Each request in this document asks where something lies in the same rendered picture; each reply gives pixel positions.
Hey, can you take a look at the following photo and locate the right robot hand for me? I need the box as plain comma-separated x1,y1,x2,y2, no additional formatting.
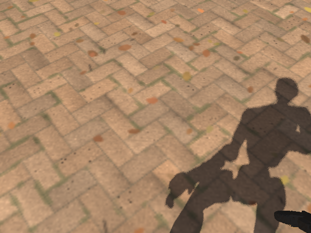
274,211,311,233

